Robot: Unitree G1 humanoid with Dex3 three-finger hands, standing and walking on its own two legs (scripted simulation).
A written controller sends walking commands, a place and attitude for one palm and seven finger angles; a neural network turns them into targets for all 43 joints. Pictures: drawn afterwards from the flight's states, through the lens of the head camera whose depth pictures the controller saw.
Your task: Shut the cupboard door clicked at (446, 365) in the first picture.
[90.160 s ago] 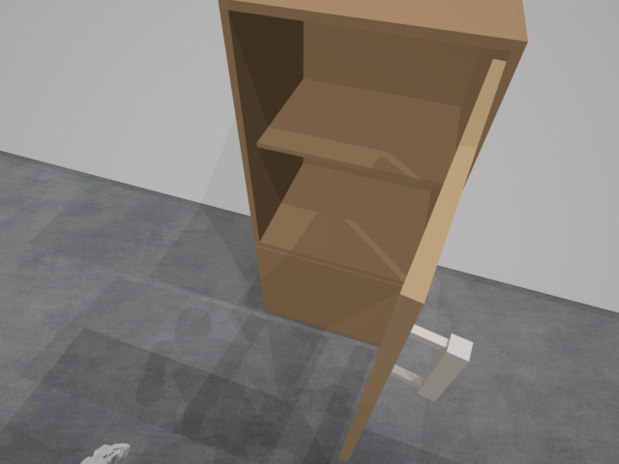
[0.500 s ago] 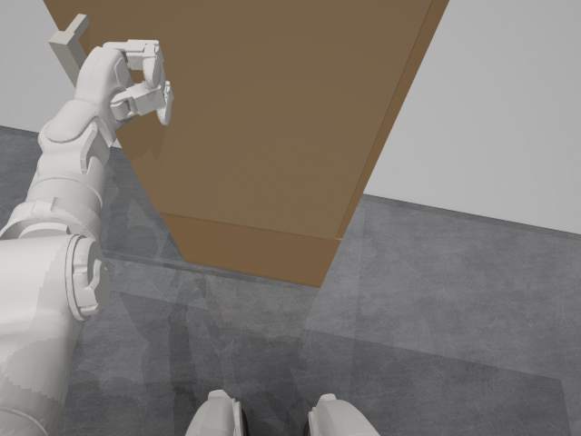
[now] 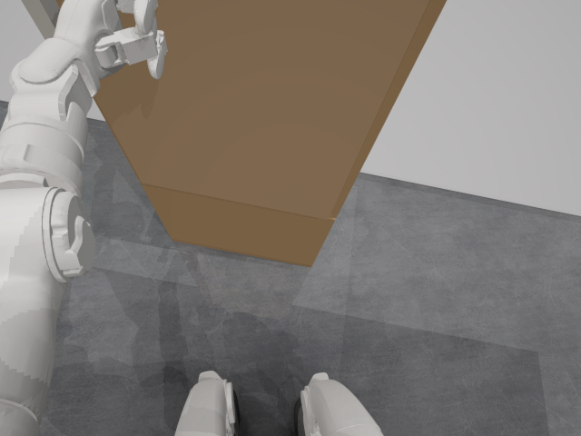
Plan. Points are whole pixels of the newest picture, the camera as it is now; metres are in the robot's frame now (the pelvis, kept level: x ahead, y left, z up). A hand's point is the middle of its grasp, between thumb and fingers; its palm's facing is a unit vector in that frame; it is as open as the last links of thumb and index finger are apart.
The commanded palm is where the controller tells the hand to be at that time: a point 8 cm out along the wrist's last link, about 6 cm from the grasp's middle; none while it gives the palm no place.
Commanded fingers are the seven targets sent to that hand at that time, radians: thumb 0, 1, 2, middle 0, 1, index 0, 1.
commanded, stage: pull the fist back off the door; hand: left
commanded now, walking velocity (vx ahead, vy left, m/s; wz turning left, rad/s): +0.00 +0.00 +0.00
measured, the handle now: (64, 20) +0.60 +0.20 +0.15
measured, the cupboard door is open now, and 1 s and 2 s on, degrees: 0 0 0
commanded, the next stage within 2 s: draw the hand back to the body in 0.86 s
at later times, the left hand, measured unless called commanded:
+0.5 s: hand (192, 48) +0.55 +0.06 +0.15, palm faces +0.07 -1.00 +0.00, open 3.1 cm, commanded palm +0.51 +0.11 +0.15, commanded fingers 0.00 0.90 0.90 -1.30 -1.50 -1.30 -1.50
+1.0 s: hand (179, 89) +0.49 +0.08 +0.15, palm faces +0.07 -1.00 -0.02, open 3.1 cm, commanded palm +0.45 +0.13 +0.15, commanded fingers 0.00 0.90 0.90 -1.30 -1.50 -1.30 -1.50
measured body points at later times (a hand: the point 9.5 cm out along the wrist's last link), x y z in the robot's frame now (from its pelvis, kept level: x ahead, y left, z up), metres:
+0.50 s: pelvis -0.01 -0.01 +0.01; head +0.09 -0.02 +0.45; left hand +0.54 +0.11 +0.16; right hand -0.06 -0.25 -0.11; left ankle +0.06 +0.10 -0.66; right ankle +0.00 -0.12 -0.66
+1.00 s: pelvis +0.03 -0.02 +0.04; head +0.09 -0.03 +0.49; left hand +0.48 +0.13 +0.15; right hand +0.12 -0.28 -0.08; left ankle +0.06 +0.10 -0.66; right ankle +0.00 -0.12 -0.66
